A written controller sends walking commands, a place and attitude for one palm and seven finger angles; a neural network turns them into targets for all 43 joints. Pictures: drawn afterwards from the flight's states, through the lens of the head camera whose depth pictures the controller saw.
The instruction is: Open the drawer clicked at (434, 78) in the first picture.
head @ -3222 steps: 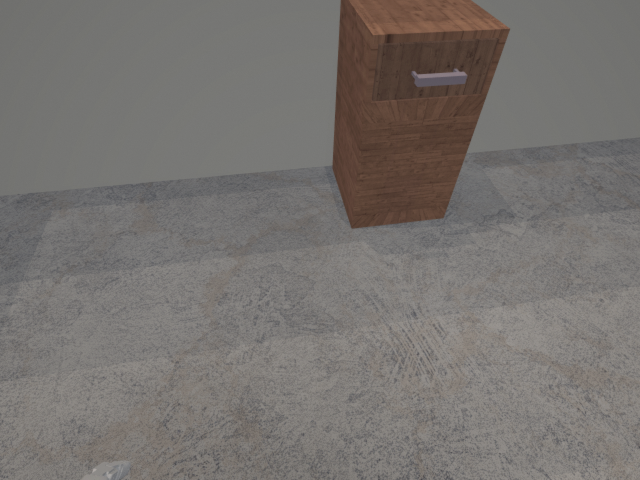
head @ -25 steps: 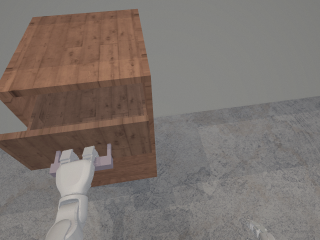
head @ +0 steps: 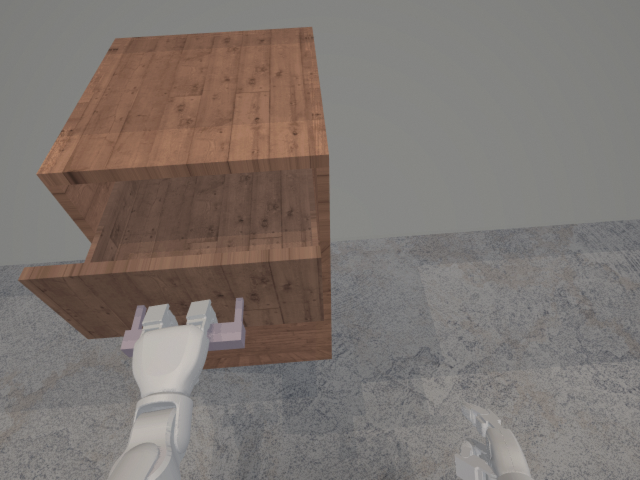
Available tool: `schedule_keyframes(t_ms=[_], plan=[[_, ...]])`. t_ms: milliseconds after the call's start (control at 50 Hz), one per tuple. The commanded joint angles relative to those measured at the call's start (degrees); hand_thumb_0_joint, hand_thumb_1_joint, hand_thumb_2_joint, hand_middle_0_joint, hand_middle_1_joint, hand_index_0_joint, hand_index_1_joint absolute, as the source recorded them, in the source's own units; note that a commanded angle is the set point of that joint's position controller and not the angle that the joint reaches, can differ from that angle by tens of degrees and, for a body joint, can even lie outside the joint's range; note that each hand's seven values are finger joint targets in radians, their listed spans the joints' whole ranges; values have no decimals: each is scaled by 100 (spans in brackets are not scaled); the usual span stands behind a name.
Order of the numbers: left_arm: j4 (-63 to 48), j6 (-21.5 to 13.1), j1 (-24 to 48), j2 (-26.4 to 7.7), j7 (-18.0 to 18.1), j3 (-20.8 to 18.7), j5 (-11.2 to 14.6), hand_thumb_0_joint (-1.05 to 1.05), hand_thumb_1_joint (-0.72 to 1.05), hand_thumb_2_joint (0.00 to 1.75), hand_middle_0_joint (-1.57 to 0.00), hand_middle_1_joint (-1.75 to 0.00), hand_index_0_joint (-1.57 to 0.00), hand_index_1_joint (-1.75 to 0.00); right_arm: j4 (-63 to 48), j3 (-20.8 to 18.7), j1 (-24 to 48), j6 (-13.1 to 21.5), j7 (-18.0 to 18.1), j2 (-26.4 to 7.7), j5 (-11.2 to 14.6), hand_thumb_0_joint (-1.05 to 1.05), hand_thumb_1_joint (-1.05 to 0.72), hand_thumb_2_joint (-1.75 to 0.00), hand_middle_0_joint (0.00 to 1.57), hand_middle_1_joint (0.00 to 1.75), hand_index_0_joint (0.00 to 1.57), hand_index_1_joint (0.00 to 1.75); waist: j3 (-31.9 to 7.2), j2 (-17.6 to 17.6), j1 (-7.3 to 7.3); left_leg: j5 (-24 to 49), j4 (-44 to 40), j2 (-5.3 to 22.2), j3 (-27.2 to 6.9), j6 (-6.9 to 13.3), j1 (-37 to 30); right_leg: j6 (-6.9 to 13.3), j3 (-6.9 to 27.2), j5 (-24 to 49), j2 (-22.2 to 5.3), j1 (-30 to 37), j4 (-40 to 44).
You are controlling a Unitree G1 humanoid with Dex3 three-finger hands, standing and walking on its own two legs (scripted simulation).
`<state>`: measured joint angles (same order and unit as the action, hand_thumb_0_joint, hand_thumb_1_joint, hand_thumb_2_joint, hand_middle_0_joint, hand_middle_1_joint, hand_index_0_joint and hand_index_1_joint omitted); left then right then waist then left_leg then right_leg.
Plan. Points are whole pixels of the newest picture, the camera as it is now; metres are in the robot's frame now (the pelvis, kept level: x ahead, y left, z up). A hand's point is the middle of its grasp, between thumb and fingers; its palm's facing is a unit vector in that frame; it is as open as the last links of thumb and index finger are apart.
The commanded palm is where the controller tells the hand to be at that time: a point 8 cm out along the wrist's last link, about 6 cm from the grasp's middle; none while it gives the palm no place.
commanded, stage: pull the drawer open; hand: left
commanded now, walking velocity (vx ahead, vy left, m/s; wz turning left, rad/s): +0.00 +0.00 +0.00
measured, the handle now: (187, 323) +0.32 +0.22 -0.03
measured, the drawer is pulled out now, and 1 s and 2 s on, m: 0.17 0.30 0.30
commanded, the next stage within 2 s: open the thumb to release the handle in 0.90 s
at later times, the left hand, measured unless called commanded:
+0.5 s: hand (177, 442) +0.18 +0.19 -0.04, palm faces -0.03 -0.12 -0.99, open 6.4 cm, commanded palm +0.12 +0.20 +0.01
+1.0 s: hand out of the picture +0.14 +0.19 -0.04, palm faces -0.02 -0.11 -0.99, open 6.5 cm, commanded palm +0.11 +0.19 +0.01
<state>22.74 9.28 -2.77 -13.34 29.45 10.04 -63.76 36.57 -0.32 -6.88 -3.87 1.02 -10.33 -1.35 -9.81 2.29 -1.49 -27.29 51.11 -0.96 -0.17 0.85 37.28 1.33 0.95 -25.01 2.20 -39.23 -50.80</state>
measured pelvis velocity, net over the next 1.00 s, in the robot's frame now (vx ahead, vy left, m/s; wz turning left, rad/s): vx -0.01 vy -0.02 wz -0.01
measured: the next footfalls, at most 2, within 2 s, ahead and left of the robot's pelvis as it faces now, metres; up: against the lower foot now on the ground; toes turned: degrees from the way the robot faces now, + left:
none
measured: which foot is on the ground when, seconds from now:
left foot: down 0.00-1.00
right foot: down 0.00-1.00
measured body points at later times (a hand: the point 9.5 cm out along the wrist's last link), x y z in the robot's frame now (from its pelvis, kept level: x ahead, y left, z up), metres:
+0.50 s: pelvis +0.00 +0.00 -0.01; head +0.04 -0.03 +0.44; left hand +0.17 +0.20 +0.01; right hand +0.20 -0.23 -0.11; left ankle -0.03 +0.11 -0.69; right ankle -0.01 -0.11 -0.69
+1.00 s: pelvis -0.01 -0.02 -0.03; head +0.02 -0.05 +0.42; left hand +0.13 +0.19 +0.01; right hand +0.20 -0.22 -0.12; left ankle -0.03 +0.11 -0.69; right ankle -0.01 -0.11 -0.69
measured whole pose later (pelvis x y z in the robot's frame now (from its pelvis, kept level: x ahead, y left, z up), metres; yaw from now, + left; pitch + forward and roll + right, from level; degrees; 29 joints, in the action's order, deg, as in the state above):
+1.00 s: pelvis -0.01 -0.02 -0.03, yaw +0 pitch +14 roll +1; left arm -3.3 0.9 -35.3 -14.7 33.5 8.2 -64.5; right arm 31.3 -0.3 -7.2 -2.0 -2.3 -12.2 -3.9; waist -11.0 2.2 -3.7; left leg -31.2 60.6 -0.5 0.6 -0.3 43.4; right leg 2.6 1.4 -29.2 2.9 -46.6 -61.9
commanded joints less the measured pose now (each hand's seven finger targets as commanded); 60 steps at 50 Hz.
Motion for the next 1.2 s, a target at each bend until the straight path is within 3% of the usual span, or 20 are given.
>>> schedule_keyframes(t_ms=[0, 40, 120, 240, 380, 500, 540, 620, 680, 740, 760, 840, 880, 960, 980, 1000, 1040, 1100, 1160, 1180], plan=[[-1496, -80, -937, -484, 238, -320, 200, 0, 90, 90, -40, -135, -40, -135, -992, -321, 407, 297, -68, -753, 30, 0, -90, -90, 20, 30, 20, 30, -1354, -314, -245, 2679, -563, -94, 92, 4, -872, 158, -66, 2898, 12, 1297, 591], [-1740, -129, -1442, -464, 227, -339, 237, 0, 90, 90, -40, -135, -40, -135, -1080, -327, 427, 301, -143, -773, 29, 0, -90, -90, 20, 30, 20, 30, -1273, -264, -294, 2718, -591, -74, 82, -8, -812, 182, -77, 2836, 6, 1313, 576], [-2244, -209, -1916, -432, 310, -276, 169, 0, 90, 90, -40, -135, -40, -135, -1173, -356, 447, 296, -276, -805, -5, 0, -90, -90, 20, 30, 20, 30, -1060, -145, -234, 2517, -538, -27, 72, 4, -720, 203, -85, 2465, 34, 1024, 506], [-2708, -275, -2579, -462, 556, -335, 73, 0, 90, 90, -40, -135, -40, -135, -1206, -400, 506, 321, -393, -849, -63, 0, -90, -90, 20, 30, 20, 30, -1195, -5, -255, 2647, -340, -1, 19, -24, -677, 251, -15, 2490, 72, 802, 251], [-2943, -322, -3363, -380, 604, -263, 97, 0, 90, 90, -40, -135, -40, -135, -1271, -363, 610, 387, -428, -806, -92, 0, -90, -90, 20, 30, 20, 30, -1062, -334, -260, 2372, -157, -36, 12, 10, -477, 215, 47, 2520, 63, 713, 135], [-3134, -540, -4153, -524, 535, -441, 146, 0, 90, 90, -40, -135, -40, -135, -1372, -241, 744, 444, -427, -723, -97, 0, -90, -90, 20, 30, 20, 30, -793, -528, -366, 2121, -64, -110, 6, 26, -275, 204, 177, 2547, 69, 688, 108], [-3368, -627, -4264, -586, 509, -479, 130, 0, 90, 90, -40, -135, -40, -135, -1416, -230, 740, 441, -441, -710, -108, 0, -90, -90, 20, 30, 20, 30, -843, -336, -378, 2181, -53, -100, -16, 25, -355, 235, 218, 2531, 78, 664, 105], [-3639, -818, -4704, -544, 480, -412, 59, 0, 90, 90, -40, -135, -40, -135, -1511, -173, 712, 479, -513, -645, -148, 0, -90, -90, 20, 30, 20, 30, -863, -293, -416, 2286, 87, -98, -52, 26, -423, 231, 217, 2344, 95, 436, -10], [-3626, -900, -4268, -625, 535, -482, -60, 0, 90, 90, -40, -135, -40, -135, -1510, -182, 698, 487, -488, -658, -222, 0, -90, -90, 20, 30, 20, 30, -756, -322, -302, 2005, 225, -112, -92, 19, -330, 233, 287, 2060, 104, 63, -42], [-3603, -972, -4023, -771, 619, -648, -140, 0, 90, 90, -40, -135, -40, -135, -1521, -176, 675, 513, -427, -661, -273, 0, -90, -90, 20, 30, 20, 30, -784, -307, -288, 1703, 301, -142, -97, 4, -225, 256, 336, 1783, 98, -106, -52], [-3597, -979, -4055, -803, 658, -719, -162, 0, 90, 90, -40, -135, -40, -135, -1535, -179, 670, 545, -428, -647, -290, 0, -90, -90, 20, 30, 20, 30, -917, -311, -353, 1655, 355, -170, -76, -2, -268, 251, 429, 1737, 80, -152, -58], [-3652, -873, -3969, -836, 696, -758, -121, 0, 90, 90, -40, -135, -40, -135, -1552, -205, 649, 518, -378, -659, -247, 0, -90, -90, 20, 30, 20, 30, -1013, -207, -345, 1669, 336, -158, -72, -3, -198, 258, 315, 1782, 82, -4, -86], [-3581, -776, -4080, -734, 688, -663, -62, 0, 90, 90, -40, -135, -40, -135, -1564, -199, 654, 524, -360, -651, -221, 0, -90, -90, 20, 30, 20, 30, -928, -285, -345, 1531, 329, -173, -50, 12, -115, 232, 293, 1734, 50, 60, -42], [-3501, -703, -3951, -871, 692, -791, 31, 0, 90, 90, -40, -135, -40, -135, -1513, -183, 679, 518, -291, -676, -224, 0, -90, -90, 20, 30, 20, 30, -943, -517, -330, 1376, 295, -198, -20, 17, 18, 200, 444, 1824, 4, 198, 37], [-3439, -634, -2814, -807, 737, -642, -47, 0, 90, 90, -40, -135, -40, -135, -1366, -226, 705, 470, -230, -732, -227, 0, -90, -90, 20, 30, 20, 30, -732, -554, -39, 1141, 349, -166, -44, 56, 154, 157, 365, 1661, -41, -11, 91], [-3410, -639, -2727, -875, 799, -808, -89, 0, 83, 87, -40, -134, -40, -134, -1348, -257, 683, 504, -197, -710, -251, 0, -90, -90, 20, 30, 20, 30, -874, -564, -156, 1083, 337, -176, -22, 48, 118, 149, 400, 1473, -37, 9, 111], [-3180, -592, -3017, -894, 828, -869, -51, 0, 69, 81, -38, -133, -38, -133, -1335, -251, 697, 538, -151, -731, -215, 0, -90, -90, 20, 30, 20, 30, -830, -379, -216, 1058, 228, -159, -25, 48, 121, 191, 298, 1421, -21, 131, 162], [-3238, -517, -2981, -718, 798, -613, 21, 0, 48, 72, -37, -130, -37, -130, -1318, -275, 704, 547, -140, -723, -194, 0, -90, -90, 20, 30, 20, 30, -1051, -445, -213, 1058, 189, -181, 21, 59, -27, 163, 280, 1328, -30, 189, 196], [-3071, -427, -3049, -790, 758, -660, 78, 0, 27, 63, -35, -128, -35, -128, -1281, -251, 749, 529, -91, -732, -154, 0, -90, -90, 20, 30, 20, 30, -934, -513, -250, 868, 79, -201, 57, 57, 105, 132, 324, 1134, -62, 363, 336], [-3039, -411, -2933, -664, 723, -482, 69, 0, 20, 60, -35, -127, -35, -127, -1273, -261, 768, 522, -80, -727, -131, 0, -90, -90, 20, 30, 20, 30, -715, -529, -176, 782, 50, -184, 43, 75, 122, 139, 284, 1024, -63, 272, 405]])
